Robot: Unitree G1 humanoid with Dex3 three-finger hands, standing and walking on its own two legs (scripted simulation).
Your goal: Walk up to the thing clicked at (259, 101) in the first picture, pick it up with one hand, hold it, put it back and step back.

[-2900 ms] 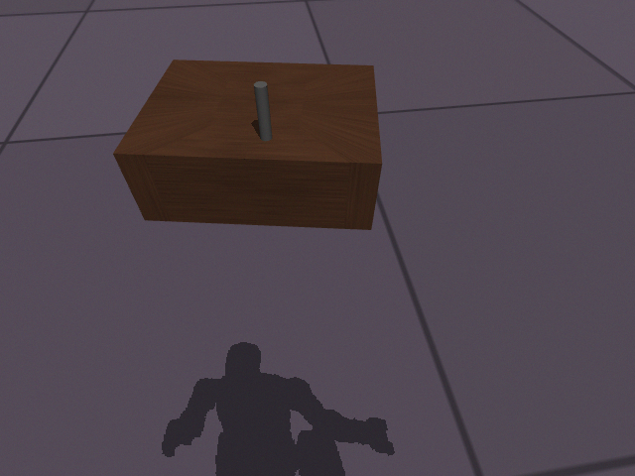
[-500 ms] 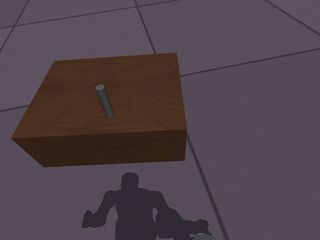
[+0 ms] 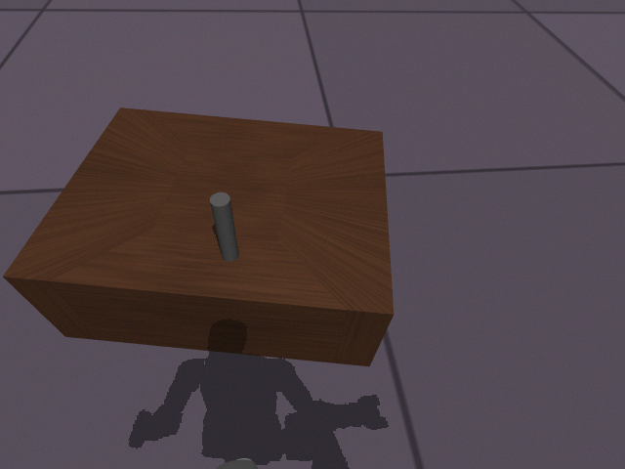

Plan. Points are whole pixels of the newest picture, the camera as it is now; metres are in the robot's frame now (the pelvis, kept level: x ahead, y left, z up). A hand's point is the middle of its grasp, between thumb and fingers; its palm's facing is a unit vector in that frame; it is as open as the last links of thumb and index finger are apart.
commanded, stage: walk up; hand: left
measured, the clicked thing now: (225, 229) +0.69 +0.22 -0.29
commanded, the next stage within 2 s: none
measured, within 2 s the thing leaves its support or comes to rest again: neither
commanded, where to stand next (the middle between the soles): +0.23 +0.02 m, yaw -3 degrees
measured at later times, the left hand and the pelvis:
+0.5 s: hand (120, 420) +0.20 +0.27 -0.12, palm faces -0.05 -0.90 -0.44, open 7.3 cm; pelvis +0.13 +0.00 +0.00, yaw -2 degrees
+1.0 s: hand (120, 411) +0.22 +0.29 -0.15, palm faces -0.02 -0.95 -0.30, open 7.3 cm; pelvis +0.14 +0.04 +0.01, yaw -2 degrees
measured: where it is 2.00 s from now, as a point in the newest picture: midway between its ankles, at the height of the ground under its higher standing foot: outside the picture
